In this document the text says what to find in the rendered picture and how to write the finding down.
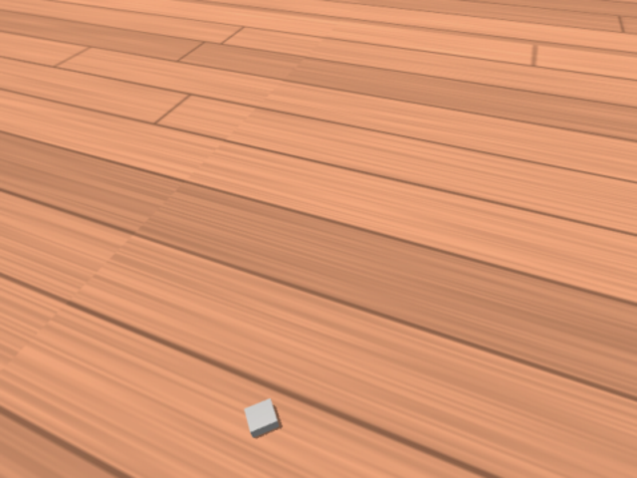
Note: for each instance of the small box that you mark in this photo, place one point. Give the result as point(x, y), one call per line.
point(261, 417)

